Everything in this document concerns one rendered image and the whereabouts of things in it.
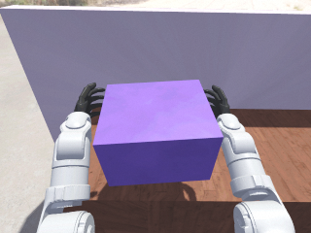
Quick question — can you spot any carton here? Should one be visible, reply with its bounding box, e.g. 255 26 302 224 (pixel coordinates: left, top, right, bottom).
92 80 224 186

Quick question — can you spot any right robot hand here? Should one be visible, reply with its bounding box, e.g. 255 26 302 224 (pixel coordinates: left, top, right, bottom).
203 85 231 119

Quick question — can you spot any robot left forearm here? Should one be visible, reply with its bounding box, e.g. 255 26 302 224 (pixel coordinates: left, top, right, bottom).
36 112 92 233

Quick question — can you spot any left robot upper arm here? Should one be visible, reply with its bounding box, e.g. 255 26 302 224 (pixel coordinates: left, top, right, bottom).
38 211 95 233

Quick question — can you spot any pedestal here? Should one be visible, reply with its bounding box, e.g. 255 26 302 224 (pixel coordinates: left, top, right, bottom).
63 107 311 233

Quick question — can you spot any robot right forearm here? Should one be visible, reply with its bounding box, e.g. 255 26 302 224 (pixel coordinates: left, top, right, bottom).
216 114 295 233

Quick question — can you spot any right robot upper arm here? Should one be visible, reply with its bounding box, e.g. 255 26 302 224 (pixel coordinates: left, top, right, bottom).
233 200 294 233

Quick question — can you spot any left robot hand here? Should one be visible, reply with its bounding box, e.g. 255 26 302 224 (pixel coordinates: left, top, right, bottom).
74 83 105 118

